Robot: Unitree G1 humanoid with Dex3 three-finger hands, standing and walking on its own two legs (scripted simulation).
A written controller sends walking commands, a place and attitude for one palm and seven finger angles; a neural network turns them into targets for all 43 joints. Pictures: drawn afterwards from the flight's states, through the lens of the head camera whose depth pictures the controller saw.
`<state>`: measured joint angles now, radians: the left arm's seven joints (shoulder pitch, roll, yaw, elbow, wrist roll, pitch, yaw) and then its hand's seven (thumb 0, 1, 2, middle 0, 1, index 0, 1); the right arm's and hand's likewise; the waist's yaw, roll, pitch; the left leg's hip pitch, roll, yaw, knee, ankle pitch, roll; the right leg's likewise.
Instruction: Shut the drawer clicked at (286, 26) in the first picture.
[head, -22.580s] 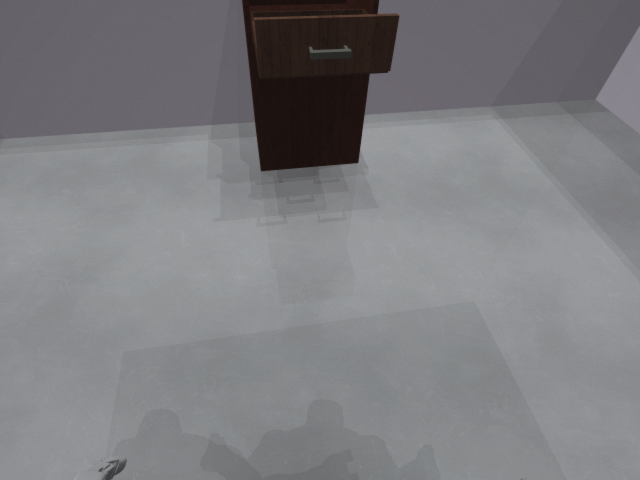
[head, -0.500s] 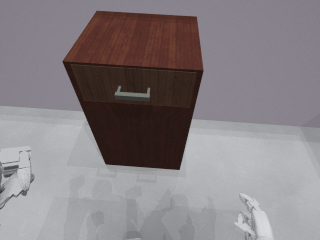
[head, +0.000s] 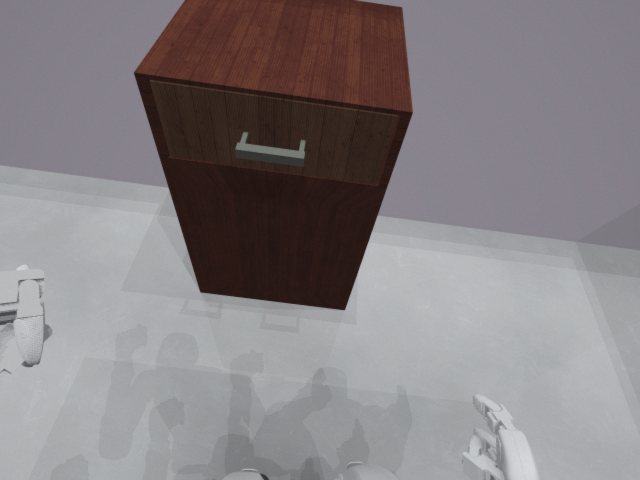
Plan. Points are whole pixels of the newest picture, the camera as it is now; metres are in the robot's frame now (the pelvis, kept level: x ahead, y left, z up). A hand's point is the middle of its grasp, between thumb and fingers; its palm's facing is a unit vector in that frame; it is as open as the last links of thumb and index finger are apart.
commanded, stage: step back with the hand held close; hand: left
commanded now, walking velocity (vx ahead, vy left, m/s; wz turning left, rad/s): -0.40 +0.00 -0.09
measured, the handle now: (272, 147) +0.70 +0.12 -0.05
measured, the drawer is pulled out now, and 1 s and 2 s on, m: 0.00 0.00 0.00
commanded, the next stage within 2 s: stop stepping back and stand still in 0.16 s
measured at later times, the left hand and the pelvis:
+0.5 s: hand out of the picture +0.08 +0.19 +0.17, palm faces +0.29 -0.83 -0.48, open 3.2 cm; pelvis -0.12 -0.04 +0.00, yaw -3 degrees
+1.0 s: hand out of the picture +0.06 +0.21 +0.17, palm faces +0.35 -0.83 -0.44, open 3.2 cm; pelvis -0.15 -0.02 +0.00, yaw -2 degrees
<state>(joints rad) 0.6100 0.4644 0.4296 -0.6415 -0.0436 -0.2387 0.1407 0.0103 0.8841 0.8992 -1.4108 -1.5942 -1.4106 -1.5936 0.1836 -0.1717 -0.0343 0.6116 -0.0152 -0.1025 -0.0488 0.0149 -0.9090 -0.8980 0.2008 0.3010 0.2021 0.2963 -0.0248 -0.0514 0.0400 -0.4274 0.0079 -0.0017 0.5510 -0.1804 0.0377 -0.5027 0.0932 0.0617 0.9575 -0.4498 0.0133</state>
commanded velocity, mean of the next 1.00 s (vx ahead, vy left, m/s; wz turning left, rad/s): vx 0.03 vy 0.04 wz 0.00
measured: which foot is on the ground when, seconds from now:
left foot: down 0.00-0.26, up 0.28-0.46, down 0.48-1.00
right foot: up 0.00-0.22, down 0.24-1.00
